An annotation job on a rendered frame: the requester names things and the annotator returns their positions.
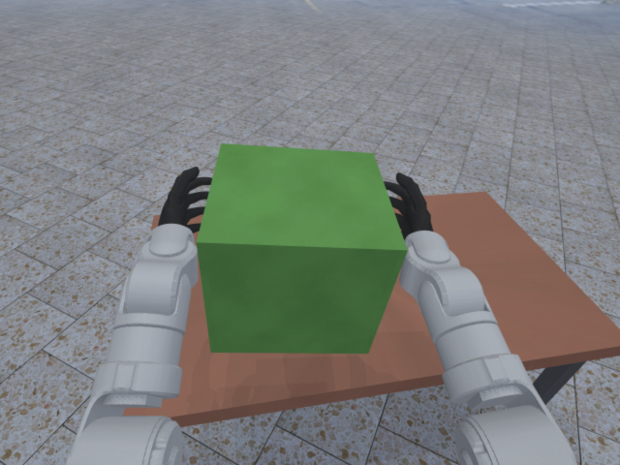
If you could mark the robot right forearm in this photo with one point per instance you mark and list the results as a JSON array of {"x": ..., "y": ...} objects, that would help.
[{"x": 479, "y": 367}]

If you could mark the robot right upper arm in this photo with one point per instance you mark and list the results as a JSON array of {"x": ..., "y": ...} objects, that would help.
[{"x": 521, "y": 435}]

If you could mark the table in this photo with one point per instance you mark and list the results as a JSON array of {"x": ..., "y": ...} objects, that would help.
[{"x": 544, "y": 317}]

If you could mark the robot left forearm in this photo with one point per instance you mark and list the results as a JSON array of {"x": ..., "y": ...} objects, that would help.
[{"x": 144, "y": 351}]

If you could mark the carton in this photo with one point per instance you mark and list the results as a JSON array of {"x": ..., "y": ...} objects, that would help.
[{"x": 299, "y": 251}]

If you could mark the left robot hand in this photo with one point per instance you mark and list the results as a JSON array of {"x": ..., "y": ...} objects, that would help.
[{"x": 175, "y": 208}]

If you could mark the robot left upper arm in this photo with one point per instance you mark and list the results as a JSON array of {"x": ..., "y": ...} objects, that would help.
[{"x": 129, "y": 440}]

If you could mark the right robot hand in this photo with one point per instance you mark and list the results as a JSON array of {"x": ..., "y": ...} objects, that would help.
[{"x": 413, "y": 207}]

